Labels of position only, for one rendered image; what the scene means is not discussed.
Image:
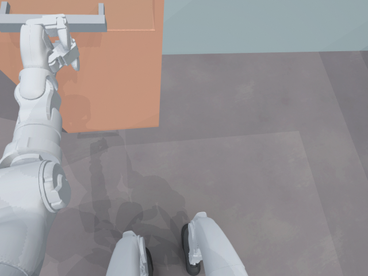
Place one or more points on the left robot forearm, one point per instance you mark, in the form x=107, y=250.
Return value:
x=38, y=130

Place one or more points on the robot left hand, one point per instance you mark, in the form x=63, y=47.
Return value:
x=38, y=51

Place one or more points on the handle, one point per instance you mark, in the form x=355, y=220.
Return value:
x=77, y=22

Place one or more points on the left robot upper arm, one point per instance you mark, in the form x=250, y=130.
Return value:
x=30, y=197

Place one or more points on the cabinet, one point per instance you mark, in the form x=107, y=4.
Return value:
x=118, y=83

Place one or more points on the robot right thigh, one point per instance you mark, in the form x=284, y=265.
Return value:
x=218, y=255

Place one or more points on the drawer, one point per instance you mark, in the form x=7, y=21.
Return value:
x=119, y=14

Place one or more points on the right robot shin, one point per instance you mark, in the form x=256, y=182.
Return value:
x=195, y=256

